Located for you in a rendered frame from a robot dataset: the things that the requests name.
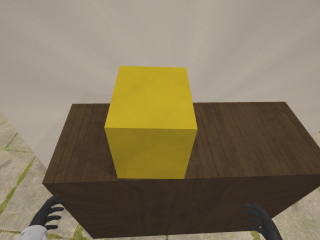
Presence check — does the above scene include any pedestal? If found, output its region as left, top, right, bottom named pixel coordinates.
left=42, top=101, right=320, bottom=239

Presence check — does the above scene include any robot left hand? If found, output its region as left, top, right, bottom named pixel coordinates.
left=29, top=194, right=66, bottom=230

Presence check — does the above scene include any carton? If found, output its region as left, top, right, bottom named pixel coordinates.
left=104, top=66, right=198, bottom=179

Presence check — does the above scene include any left robot forearm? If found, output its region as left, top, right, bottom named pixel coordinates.
left=16, top=225, right=47, bottom=240

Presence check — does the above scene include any robot right hand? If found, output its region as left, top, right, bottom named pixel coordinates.
left=243, top=202, right=283, bottom=240

